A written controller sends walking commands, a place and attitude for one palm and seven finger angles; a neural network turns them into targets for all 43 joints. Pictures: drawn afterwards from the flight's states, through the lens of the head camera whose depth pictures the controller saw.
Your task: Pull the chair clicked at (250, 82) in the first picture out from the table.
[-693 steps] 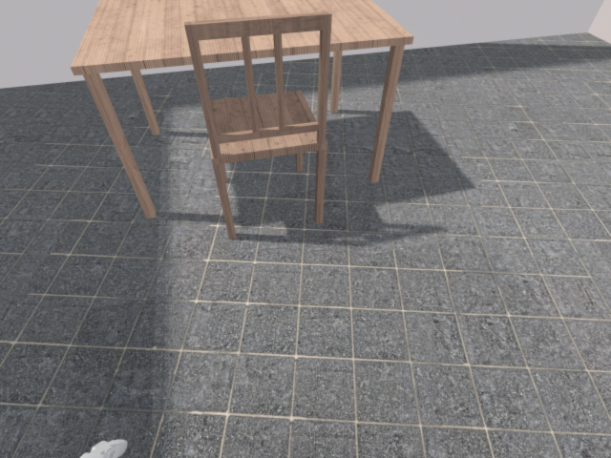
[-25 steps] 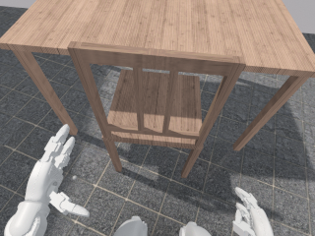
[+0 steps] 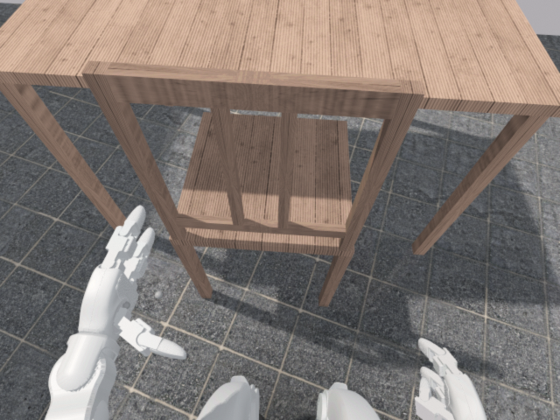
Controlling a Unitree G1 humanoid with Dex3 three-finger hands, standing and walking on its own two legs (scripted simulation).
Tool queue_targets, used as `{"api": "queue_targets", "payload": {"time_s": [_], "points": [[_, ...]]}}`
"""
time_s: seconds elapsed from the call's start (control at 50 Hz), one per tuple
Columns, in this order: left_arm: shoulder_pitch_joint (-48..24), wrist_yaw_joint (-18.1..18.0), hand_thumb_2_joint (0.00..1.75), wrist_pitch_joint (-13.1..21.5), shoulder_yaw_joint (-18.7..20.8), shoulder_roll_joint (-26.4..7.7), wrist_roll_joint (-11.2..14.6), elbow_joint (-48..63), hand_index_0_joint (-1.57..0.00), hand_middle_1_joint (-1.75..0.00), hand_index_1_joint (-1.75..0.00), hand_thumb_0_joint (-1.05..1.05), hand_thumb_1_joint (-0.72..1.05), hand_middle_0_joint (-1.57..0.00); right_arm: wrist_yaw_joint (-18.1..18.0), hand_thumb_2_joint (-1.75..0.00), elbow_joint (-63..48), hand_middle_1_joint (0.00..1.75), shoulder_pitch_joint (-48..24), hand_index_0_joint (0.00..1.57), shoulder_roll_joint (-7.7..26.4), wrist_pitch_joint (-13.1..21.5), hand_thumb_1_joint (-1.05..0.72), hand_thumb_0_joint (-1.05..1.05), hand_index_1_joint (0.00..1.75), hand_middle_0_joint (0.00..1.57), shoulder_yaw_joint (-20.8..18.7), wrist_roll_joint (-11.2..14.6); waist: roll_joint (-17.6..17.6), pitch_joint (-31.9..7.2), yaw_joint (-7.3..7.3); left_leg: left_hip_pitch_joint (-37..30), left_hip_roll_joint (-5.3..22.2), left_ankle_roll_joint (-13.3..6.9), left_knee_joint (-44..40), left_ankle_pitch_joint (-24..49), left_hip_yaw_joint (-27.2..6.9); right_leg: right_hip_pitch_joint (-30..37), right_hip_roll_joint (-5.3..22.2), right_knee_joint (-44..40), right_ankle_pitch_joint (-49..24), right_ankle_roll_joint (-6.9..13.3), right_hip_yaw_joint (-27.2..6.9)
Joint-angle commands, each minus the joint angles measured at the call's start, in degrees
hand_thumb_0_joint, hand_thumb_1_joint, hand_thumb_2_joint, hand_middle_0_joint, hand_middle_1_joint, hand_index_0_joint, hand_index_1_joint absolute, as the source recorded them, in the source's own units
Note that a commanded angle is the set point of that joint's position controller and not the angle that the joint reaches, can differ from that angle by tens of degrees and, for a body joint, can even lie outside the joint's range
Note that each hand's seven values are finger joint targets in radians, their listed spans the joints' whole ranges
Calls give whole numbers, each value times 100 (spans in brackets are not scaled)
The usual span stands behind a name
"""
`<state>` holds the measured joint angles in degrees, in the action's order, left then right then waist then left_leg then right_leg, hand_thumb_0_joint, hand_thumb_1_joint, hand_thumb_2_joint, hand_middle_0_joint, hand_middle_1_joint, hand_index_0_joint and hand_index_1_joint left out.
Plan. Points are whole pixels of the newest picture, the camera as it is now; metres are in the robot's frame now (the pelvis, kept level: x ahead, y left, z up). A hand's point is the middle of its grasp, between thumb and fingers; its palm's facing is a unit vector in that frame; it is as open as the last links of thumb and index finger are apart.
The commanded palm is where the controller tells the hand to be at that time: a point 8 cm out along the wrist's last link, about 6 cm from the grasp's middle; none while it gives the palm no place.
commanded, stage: aim the fingers beside a spindle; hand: left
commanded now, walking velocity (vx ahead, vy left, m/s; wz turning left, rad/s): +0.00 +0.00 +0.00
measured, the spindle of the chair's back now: (231, 175) +0.50 +0.11 -0.01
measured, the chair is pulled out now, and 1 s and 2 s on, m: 0.00 0.00 0.00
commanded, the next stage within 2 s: none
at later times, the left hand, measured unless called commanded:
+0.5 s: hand (206, 279) +0.30 +0.12 +0.01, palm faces -0.08 -1.00 -0.03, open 16.9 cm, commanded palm +0.29 +0.17 +0.01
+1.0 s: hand (244, 262) +0.34 +0.07 -0.02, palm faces -0.11 -0.99 -0.03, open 16.9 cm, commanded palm +0.32 +0.15 -0.01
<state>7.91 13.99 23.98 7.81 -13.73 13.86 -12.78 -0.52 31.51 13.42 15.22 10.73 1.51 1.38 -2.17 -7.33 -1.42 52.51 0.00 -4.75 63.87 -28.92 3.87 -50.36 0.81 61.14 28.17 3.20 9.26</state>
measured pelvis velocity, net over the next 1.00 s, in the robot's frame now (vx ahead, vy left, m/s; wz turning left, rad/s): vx -0.01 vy -0.02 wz -0.01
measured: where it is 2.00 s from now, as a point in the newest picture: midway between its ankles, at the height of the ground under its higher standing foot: outside the picture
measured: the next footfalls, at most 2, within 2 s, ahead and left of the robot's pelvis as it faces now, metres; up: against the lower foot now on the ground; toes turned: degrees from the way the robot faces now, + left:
none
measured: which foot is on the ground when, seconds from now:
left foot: down 0.00-1.00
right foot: down 0.00-1.00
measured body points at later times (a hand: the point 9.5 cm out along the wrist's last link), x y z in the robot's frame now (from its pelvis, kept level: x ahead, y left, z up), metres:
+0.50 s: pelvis +0.00 -0.02 -0.01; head +0.10 -0.02 +0.43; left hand +0.30 +0.17 +0.02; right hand +0.17 -0.26 -0.11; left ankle +0.02 +0.07 -0.66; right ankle +0.02 -0.09 -0.66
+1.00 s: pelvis -0.01 -0.02 -0.03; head +0.10 -0.03 +0.40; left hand +0.34 +0.13 -0.01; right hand +0.13 -0.27 -0.15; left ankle +0.02 +0.07 -0.66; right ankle +0.02 -0.09 -0.66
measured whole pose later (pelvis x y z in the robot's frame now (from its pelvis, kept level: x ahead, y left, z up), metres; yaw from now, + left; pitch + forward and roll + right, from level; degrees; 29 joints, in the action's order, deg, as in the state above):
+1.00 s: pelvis -0.01 -0.02 -0.03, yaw +0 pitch +22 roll -1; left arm -12.0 2.3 27.1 0.2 -7.3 6.2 -28.3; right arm 1.5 32.8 11.8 14.9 4.4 0.6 0.3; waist -2.2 -8.5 -2.9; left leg 62.6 0.8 -3.4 71.6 -30.8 4.5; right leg -61.6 0.8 70.6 31.0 5.2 8.8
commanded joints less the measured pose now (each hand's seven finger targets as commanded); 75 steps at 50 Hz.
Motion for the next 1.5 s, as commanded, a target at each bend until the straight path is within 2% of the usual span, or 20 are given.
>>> {"api": "queue_targets", "payload": {"time_s": [0.0,0.04,0.1,0.12,0.16,0.22,0.26,0.5,0.66,0.76,0.86,0.92,1.04,1.12,1.2,1.24,1.32,1.36,1.42,1.48], "points": [[-809,18,30,543,157,-536,61,1305,-6,-8,-8,0,-50,-6,-72,-90,-798,30,-68,20,769,319,-90,0,30,20,-363,10,-31,-1759,-83,-1159,51,359,-804,1738,-802,907,-58,-720,-1390,-140,-713],[-1047,-54,30,602,225,-649,22,1308,-6,-8,-8,0,-50,-6,-78,-90,-728,30,-59,20,781,315,-90,0,30,20,-368,0,-114,-1741,-109,-1154,63,368,-757,1769,-821,801,-56,-676,-1375,-138,-718],[-988,-164,30,646,53,-440,-16,1243,-6,-8,-8,0,-50,-6,-45,-90,-703,30,-51,20,756,315,-90,0,30,20,-372,-29,-128,-1832,-88,-1196,57,371,-714,1831,-827,753,-46,-623,-1417,-137,-709],[-890,-211,30,616,216,-598,-44,1085,-6,-8,-8,0,-50,-6,-43,-90,-698,30,-38,20,776,292,-90,0,30,20,-387,-24,35,-1841,-64,-1092,54,352,-676,1854,-797,819,-56,-611,-1491,-137,-730],[-1002,-249,30,561,115,-463,-77,866,-6,-8,-8,0,-50,-6,-29,-90,-705,30,-70,20,762,236,-90,0,30,20,-377,-19,219,-1777,-90,-848,25,327,-626,1692,-738,898,-35,-598,-1510,-160,-789],[-963,-295,30,493,228,-547,-129,710,-6,-8,-8,0,-50,-6,-4,-90,-738,30,-87,20,758,160,-90,0,30,20,-391,-4,208,-1827,0,-704,6,315,-583,1663,-678,1005,-24,-570,-1558,-150,-856],[-1072,-325,30,504,10,-361,-156,908,-6,-8,-8,0,-50,-6,23,-90,-803,30,-104,20,719,126,-90,0,30,20,-382,-9,27,-1963,0,-837,3,313,-586,1819,-669,1028,-6,-524,-1723,-145,-845],[-2016,-632,30,662,-367,-87,-383,428,-6,-8,-8,0,-50,-6,64,-90,-652,30,-76,20,706,-30,-90,0,30,20,-378,-44,351,-1812,-199,-338,2,268,-283,1286,-660,690,7,-441,-1262,-168,-994],[-2373,-841,30,710,-136,-231,-435,376,-6,-8,-8,0,-50,-6,101,-90,-662,30,-81,20,658,-152,-90,0,30,20,-374,-70,203,-2327,-65,-241,-23,274,-154,1504,-588,1014,35,-318,-1604,-168,-1146],[-2706,-943,30,713,-632,224,-534,89,-6,-8,-8,0,-50,-6,141,-90,-590,30,-50,20,663,-207,-90,0,30,20,-380,-79,268,-2168,-246,-219,0,263,-112,1400,-637,663,24,-256,-1496,-187,-1052],[-3077,-1086,30,687,-773,352,-667,-399,-6,-8,-8,0,-50,-6,162,-90,-545,30,-19,20,700,-300,-90,0,30,20,-400,-79,399,-2015,-312,-39,-5,251,-45,1029,-653,308,27,-256,-1011,-182,-1038],[-3116,-1266,30,775,-221,-186,-739,-408,-6,-8,-8,0,-50,-6,155,-90,-568,30,-2,20,723,-384,-90,0,30,20,-401,-100,345,-2246,-129,88,-22,257,-13,1102,-601,562,23,-193,-1096,-162,-1126],[-3076,-1418,30,935,103,-363,-687,-69,-6,-8,-8,0,-50,-6,173,-90,-661,30,10,20,613,-464,-90,0,30,20,-372,-125,181,-2767,33,-82,-49,271,-81,1519,-540,1162,35,-150,-1773,-178,-1211],[-2939,-1110,30,779,-684,350,-633,-507,-6,-8,-8,0,-50,-6,188,-90,-594,30,30,20,656,-478,-90,0,30,20,-366,-57,406,-2281,-297,-115,-8,235,-103,1406,-588,785,21,-283,-1689,-217,-1119],[-3139,-894,30,662,-1051,608,-587,-820,-6,-8,-8,0,-50,-6,153,-90,-531,30,55,20,731,-494,-90,0,30,20,-402,-3,554,-1861,-434,25,8,231,-86,959,-652,347,39,-388,-1035,-201,-1078],[-3432,-942,30,749,-960,492,-567,-534,-6,-8,-8,0,-50,-6,140,-90,-530,30,49,20,733,-461,-90,0,30,20,-421,-23,370,-2084,-394,-146,0,222,-49,1083,-674,308,43,-311,-1112,-187,-1057],[-3545,-1388,30,1052,-347,-150,-725,184,-6,-8,-8,0,-50,-6,152,-90,-560,30,84,20,712,-465,-90,0,30,20,-430,-130,-131,-2739,-115,-742,14,291,-94,1795,-768,390,11,25,-1654,-126,-907],[-3280,-1591,30,1124,-299,-103,-795,364,-6,-8,-8,0,-50,-6,207,-90,-605,30,80,20,629,-491,-90,0,30,20,-421,-170,-149,-3013,-36,-959,14,313,-101,2125,-758,553,12,72,-1963,-138,-908],[-2718,-1673,30,972,-252,-24,-876,-262,-6,-8,-8,0,-50,-6,240,-90,-629,30,54,20,606,-587,-90,0,30,20,-402,-147,356,-2552,-67,-469,-2,278,-148,1922,-666,787,-8,-24,-2061,-161,-944],[-2392,-1445,30,698,-506,254,-874,-904,-6,-8,-8,0,-50,-6,268,-90,-660,30,-6,20,656,-696,-90,0,30,20,-377,-83,698,-2015,-133,56,-32,267,-176,1351,-575,755,3,-185,-1690,-180,-1007]]}}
